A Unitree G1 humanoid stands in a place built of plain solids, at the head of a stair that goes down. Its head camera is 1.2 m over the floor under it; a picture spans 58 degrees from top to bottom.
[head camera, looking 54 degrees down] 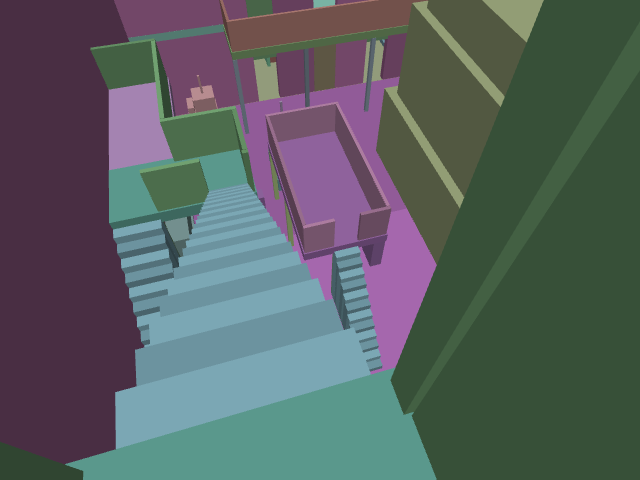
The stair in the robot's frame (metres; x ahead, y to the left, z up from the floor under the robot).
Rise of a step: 0.21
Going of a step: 0.23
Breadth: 0.81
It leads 16 degrees to the left of straight ahead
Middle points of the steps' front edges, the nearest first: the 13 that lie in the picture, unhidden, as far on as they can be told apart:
0.31 0.20 0.00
0.53 0.27 -0.21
0.76 0.33 -0.41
0.98 0.40 -0.62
1.21 0.46 -0.83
1.43 0.53 -1.04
1.66 0.59 -1.24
1.88 0.66 -1.45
2.11 0.72 -1.66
2.33 0.79 -1.87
2.56 0.85 -2.07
2.78 0.92 -2.28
3.00 0.98 -2.49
